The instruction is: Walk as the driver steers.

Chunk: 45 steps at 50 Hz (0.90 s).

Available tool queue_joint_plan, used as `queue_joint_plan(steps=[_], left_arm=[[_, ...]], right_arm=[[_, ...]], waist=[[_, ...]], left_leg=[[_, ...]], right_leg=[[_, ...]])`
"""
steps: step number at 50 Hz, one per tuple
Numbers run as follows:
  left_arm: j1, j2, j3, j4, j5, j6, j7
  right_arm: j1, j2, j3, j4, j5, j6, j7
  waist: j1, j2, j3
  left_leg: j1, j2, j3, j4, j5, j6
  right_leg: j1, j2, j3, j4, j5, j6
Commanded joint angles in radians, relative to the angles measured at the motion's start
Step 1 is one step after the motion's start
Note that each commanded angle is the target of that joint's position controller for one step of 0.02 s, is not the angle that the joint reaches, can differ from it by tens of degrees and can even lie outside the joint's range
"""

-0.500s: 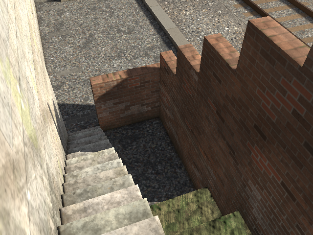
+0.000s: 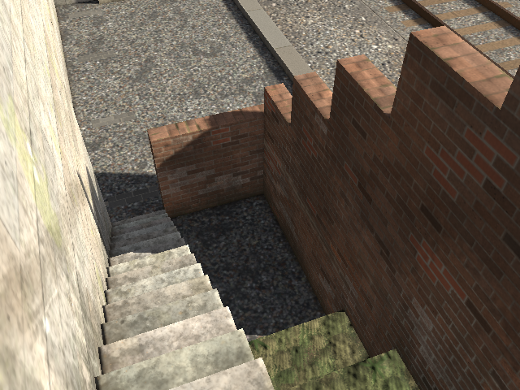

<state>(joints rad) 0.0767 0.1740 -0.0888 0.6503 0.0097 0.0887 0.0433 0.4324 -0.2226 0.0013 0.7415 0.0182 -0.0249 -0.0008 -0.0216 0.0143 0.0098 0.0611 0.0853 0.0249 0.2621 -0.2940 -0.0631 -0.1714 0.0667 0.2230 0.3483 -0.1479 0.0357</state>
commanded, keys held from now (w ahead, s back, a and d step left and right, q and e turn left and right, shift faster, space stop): w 0.20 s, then no key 0.80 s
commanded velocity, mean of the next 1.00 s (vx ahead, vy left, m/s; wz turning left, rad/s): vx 0.22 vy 0.00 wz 0.00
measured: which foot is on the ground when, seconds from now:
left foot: down 0.00-1.00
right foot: down 0.00-1.00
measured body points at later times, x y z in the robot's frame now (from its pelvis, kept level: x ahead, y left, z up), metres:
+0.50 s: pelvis +0.00 +0.00 +0.00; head +0.00 +0.01 +0.45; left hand +0.13 +0.22 -0.13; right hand -0.06 -0.25 -0.13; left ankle -0.10 +0.15 -0.74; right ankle +0.03 -0.14 -0.74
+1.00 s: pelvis +0.00 +0.01 +0.00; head +0.00 +0.01 +0.45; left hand +0.05 +0.22 -0.15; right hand -0.14 -0.21 -0.13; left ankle -0.10 +0.15 -0.74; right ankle +0.03 -0.14 -0.74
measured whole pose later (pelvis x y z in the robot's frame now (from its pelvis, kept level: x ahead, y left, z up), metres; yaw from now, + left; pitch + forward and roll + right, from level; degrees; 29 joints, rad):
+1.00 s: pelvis +0.00 +0.01 +0.00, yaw +1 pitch -2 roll -1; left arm 0.27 0.14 -0.02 0.90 -0.03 0.11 0.06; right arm 0.63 -0.15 -0.05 1.03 0.04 0.00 -0.02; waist -0.02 0.02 0.02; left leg 0.07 0.08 0.01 0.23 -0.28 -0.05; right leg -0.13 0.05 0.21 0.27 -0.11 0.04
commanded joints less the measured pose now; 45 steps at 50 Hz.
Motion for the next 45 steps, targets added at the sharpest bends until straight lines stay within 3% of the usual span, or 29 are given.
queue_joint_plan(steps=[1, 10, 15, 27, 42, 43, 45], left_arm=[[-0.090, 0.070, 0.020, -0.089, 0.000, -0.016, 0.002], [-0.091, 0.069, 0.020, -0.088, 0.000, -0.016, 0.002], [0.013, 0.079, 0.037, 0.000, -0.018, -0.015, -0.008], [0.103, 0.058, 0.061, 0.114, -0.035, 0.003, 0.000], [0.199, 0.036, 0.078, 0.187, -0.043, 0.011, 0.012], [0.205, 0.042, 0.082, 0.191, -0.042, 0.015, 0.016], [0.203, 0.039, 0.084, 0.195, -0.041, 0.016, 0.013]], right_arm=[[0.069, -0.101, -0.026, -0.043, 0.000, -0.010, -0.003], [0.071, -0.100, -0.025, -0.043, 0.000, -0.009, -0.003], [0.175, -0.116, -0.044, 0.040, 0.020, 0.002, -0.003], [0.279, -0.075, -0.061, 0.177, 0.024, 0.020, -0.015], [0.365, -0.030, -0.065, 0.291, 0.027, 0.024, -0.022], [0.375, -0.024, -0.065, 0.292, 0.018, 0.027, -0.021], [0.373, -0.015, -0.066, 0.296, 0.017, 0.026, -0.021]], waist=[[-0.001, -0.011, -0.009], [-0.001, -0.012, -0.006], [-0.003, -0.022, 0.017], [-0.002, 0.010, 0.069], [0.004, 0.014, 0.113], [0.003, 0.027, 0.113], [0.004, 0.021, 0.126]], left_leg=[[-0.134, 0.050, -0.038, -0.058, 0.160, 0.031], [-0.137, 0.050, -0.037, -0.059, 0.153, 0.030], [-0.097, 0.056, -0.036, -0.074, 0.170, 0.038], [-0.118, 0.047, -0.018, -0.084, 0.161, 0.038], [-0.140, 0.037, -0.021, -0.086, 0.159, 0.043], [-0.144, 0.022, -0.010, -0.092, 0.124, 0.049], [-0.152, 0.019, -0.010, -0.093, 0.096, 0.053]], right_leg=[[0.111, -0.073, 0.064, -0.001, 0.291, -0.030], [0.109, -0.071, 0.065, -0.002, 0.286, -0.029], [0.108, -0.084, 0.066, -0.034, 0.318, -0.055], [0.103, -0.071, 0.029, -0.062, 0.279, -0.073], [0.083, -0.064, 0.000, -0.093, 0.224, -0.069], [0.090, -0.063, 0.000, -0.098, 0.193, -0.071], [0.076, -0.062, -0.004, -0.105, 0.155, -0.070]])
